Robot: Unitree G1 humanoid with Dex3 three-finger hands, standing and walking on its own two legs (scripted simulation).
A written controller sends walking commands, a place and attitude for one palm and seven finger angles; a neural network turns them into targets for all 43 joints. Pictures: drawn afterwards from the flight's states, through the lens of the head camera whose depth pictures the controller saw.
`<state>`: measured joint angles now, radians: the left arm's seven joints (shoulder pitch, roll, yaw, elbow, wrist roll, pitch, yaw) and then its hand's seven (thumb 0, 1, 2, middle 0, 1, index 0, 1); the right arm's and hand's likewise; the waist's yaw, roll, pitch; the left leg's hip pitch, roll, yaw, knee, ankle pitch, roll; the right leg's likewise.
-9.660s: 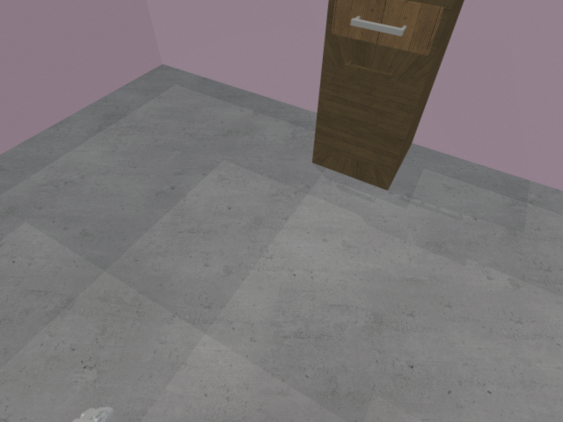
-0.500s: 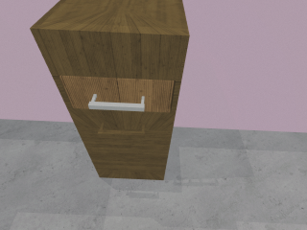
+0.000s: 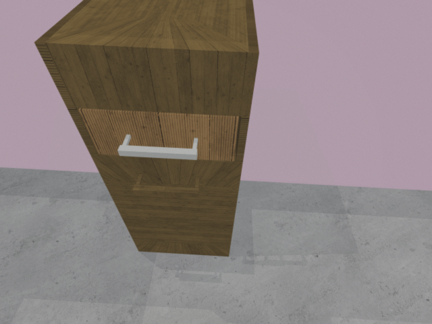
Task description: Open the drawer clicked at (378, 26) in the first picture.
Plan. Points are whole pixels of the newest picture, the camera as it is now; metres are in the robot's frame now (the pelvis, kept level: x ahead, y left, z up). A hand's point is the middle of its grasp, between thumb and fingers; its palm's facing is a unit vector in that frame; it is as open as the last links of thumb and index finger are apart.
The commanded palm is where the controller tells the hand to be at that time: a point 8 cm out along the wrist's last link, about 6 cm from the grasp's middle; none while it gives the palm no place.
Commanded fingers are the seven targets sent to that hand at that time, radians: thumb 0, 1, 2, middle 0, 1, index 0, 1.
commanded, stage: look again from close up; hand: left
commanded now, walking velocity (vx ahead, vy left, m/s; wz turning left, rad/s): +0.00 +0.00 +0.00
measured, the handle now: (159, 146) +0.52 +0.18 +0.00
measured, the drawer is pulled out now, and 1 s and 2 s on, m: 0.00 0.00 0.00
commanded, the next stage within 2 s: raise the hand with hooked fingers in 0.08 s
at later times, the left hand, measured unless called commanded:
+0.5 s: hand (126, 285) +0.19 +0.18 -0.03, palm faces +0.02 -0.23 -0.97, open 8.0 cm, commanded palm +0.13 +0.21 -0.02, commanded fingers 0.00 0.50 0.73 -0.23 -0.56 -0.23 -0.56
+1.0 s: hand (115, 267) +0.21 +0.20 +0.00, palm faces +0.00 -0.13 -0.99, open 10.9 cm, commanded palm +0.18 +0.21 +0.06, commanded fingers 0.00 -0.08 0.48 -0.27 -0.93 -0.27 -0.93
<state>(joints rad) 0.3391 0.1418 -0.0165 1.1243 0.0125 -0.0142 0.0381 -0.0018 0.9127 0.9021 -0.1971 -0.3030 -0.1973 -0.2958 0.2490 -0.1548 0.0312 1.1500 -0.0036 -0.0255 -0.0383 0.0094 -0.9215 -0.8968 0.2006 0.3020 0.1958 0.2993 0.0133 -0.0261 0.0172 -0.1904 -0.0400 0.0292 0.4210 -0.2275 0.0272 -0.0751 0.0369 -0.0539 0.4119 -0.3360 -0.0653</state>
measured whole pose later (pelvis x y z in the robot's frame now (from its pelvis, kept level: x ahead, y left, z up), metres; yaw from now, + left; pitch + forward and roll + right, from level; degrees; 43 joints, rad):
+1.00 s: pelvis -0.04 -0.02 -0.02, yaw -3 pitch +6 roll +2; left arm 0.23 0.35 -0.09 0.00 0.98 0.07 0.27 0.00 0.14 0.58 -0.27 -0.79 -0.27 -0.79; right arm 0.12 -0.22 0.03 0.59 -0.03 0.12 -0.02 0.01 -0.91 -0.90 0.20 0.30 0.20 0.30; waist 0.06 0.05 -0.08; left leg -0.49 -0.02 0.04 0.66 -0.28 0.00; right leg -0.42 0.06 -0.02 0.73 -0.42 -0.09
